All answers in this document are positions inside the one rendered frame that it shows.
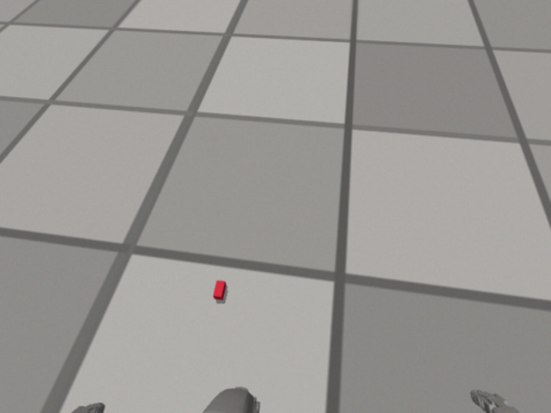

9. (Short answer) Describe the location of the small box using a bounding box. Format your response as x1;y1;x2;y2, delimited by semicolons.
214;280;226;300

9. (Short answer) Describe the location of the right robot hand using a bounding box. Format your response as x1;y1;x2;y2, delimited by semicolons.
470;390;519;413

